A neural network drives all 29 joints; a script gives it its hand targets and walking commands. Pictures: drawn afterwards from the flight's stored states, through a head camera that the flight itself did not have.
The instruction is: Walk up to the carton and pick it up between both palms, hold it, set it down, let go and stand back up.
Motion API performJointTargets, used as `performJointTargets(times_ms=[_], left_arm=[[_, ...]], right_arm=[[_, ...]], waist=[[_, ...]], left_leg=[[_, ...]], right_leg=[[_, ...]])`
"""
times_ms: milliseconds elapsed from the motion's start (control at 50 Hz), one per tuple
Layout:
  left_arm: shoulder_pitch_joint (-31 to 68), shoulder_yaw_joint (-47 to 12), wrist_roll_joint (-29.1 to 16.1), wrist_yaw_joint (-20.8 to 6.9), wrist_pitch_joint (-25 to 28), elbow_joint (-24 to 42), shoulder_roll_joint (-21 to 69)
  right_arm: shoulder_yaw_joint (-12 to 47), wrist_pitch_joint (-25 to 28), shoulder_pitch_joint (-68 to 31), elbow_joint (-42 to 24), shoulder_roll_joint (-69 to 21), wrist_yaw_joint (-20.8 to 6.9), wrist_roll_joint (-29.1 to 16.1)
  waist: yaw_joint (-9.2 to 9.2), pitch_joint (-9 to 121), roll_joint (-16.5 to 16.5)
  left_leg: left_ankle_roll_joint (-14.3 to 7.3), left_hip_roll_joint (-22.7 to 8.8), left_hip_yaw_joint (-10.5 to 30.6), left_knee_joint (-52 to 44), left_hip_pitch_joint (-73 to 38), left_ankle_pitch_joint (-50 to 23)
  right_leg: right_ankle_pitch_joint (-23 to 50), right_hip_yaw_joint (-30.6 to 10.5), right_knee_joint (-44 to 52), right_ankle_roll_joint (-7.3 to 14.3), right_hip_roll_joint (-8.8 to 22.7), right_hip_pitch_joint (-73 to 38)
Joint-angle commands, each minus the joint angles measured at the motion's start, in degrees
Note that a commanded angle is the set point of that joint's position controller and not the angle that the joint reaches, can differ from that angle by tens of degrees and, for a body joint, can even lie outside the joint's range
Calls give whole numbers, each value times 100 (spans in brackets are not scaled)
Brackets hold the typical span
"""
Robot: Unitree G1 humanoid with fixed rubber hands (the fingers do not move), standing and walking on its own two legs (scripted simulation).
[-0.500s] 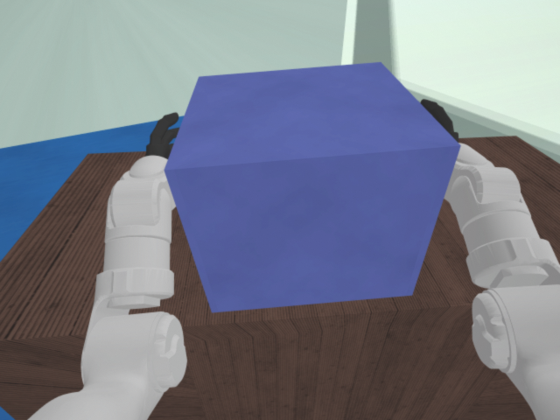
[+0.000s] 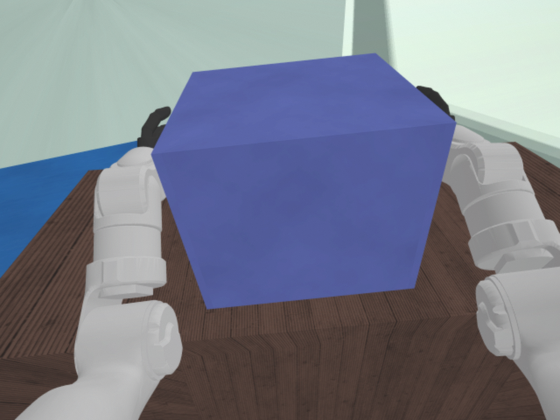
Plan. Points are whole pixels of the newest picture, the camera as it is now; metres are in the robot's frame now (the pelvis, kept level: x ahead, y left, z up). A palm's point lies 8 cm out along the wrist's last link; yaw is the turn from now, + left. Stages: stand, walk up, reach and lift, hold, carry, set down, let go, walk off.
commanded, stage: reach and lift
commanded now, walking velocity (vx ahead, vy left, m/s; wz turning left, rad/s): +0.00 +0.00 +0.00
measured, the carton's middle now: (296, 173) +0.39 -0.01 +0.24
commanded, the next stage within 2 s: hold in 0.50 s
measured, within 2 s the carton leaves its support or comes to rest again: neither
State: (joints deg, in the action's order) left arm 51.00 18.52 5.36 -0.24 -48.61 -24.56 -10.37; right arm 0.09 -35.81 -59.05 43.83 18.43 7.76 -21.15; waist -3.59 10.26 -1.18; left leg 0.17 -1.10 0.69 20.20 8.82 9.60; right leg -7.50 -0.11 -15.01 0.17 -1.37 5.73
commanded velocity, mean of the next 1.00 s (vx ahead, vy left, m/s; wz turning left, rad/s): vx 0.00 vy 0.00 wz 0.00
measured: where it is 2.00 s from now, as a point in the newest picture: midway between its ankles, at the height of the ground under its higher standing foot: outside the picture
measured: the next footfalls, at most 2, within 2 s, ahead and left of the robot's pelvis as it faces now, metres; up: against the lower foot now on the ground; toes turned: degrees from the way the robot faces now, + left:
none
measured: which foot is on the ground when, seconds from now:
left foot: down 0.00-1.00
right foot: down 0.00-1.00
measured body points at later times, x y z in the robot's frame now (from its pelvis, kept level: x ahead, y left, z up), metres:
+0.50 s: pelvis -0.01 +0.00 +0.00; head -0.10 +0.01 +0.44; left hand +0.37 +0.18 +0.30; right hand +0.38 -0.20 +0.33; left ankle +0.02 +0.12 -0.75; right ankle +0.01 -0.12 -0.75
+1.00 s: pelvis -0.01 +0.00 +0.00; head -0.11 +0.00 +0.44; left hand +0.37 +0.19 +0.33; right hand +0.37 -0.19 +0.34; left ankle +0.02 +0.12 -0.75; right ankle +0.01 -0.12 -0.75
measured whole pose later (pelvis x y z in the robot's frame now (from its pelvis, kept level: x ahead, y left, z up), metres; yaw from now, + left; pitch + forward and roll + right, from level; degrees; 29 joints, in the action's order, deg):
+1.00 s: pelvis -0.01 +0.00 +0.00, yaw +0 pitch +0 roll -1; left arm 60.5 16.3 4.0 -0.8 -52.9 -32.4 -14.2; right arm 0.9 -41.6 -69.2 51.4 21.1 7.6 -22.2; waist -2.0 14.3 -0.7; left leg 0.7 -1.4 1.8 20.6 12.2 8.4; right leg -6.1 -1.2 -15.0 0.6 -2.3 8.9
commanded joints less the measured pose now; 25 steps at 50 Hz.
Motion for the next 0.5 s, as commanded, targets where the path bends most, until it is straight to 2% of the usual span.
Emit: performJointTargets(times_ms=[0,260,360,480], left_arm=[[4799,-1842,-1119,-948,360,1538,2562],[5012,-1909,-1149,-958,84,1553,2567],[5193,-1899,-1149,-948,64,1481,2605],[5460,-1803,-1191,-911,89,1236,2592]], right_arm=[[1109,73,-4728,-2177,-3447,-852,-1145],[774,-254,-4650,-1676,-3079,-930,-1186],[768,-272,-4844,-1571,-3121,-973,-1215],[759,-269,-5149,-1402,-3248,-1022,-1204]], waist=[[52,2331,121],[-68,2235,-194],[14,2273,-228],[160,2266,-79]], left_leg=[[83,293,82,-15,-497,-1761],[237,208,149,-97,-306,-1483],[233,200,158,-131,-195,-1346],[144,181,144,-212,-4,-955]], right_leg=[[1733,-247,-83,-33,-279,-916],[1474,-323,-77,78,-275,-829],[1353,-352,-66,103,-265,-810],[1052,-383,-38,110,-246,-712]])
